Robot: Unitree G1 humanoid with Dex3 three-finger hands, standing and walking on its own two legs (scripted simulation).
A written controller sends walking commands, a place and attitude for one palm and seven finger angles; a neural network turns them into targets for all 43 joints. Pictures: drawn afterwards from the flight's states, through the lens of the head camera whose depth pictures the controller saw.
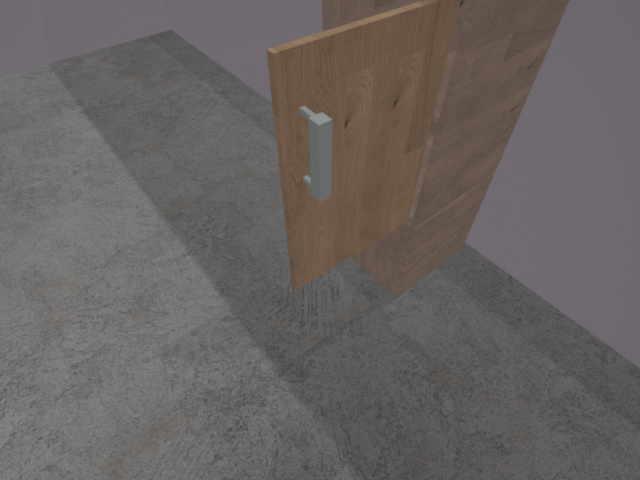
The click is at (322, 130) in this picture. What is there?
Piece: cupboard door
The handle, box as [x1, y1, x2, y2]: [299, 106, 332, 201]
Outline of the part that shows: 299,107 299,112 309,120 310,176 303,176 303,180 311,188 311,194 317,200 320,201 330,196 332,120 322,112 315,114 305,106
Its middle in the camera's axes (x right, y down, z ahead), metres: -0.01 -0.14 +0.66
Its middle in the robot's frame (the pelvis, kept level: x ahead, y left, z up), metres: +0.60 +0.04 +0.07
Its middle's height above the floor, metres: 0.85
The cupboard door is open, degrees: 88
